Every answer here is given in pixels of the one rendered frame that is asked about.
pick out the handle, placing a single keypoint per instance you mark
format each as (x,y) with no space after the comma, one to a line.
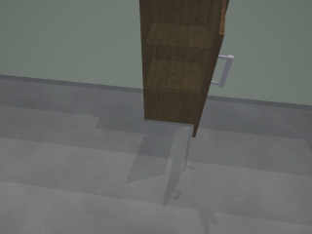
(225,71)

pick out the cupboard door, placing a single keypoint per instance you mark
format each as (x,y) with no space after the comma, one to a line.
(211,63)

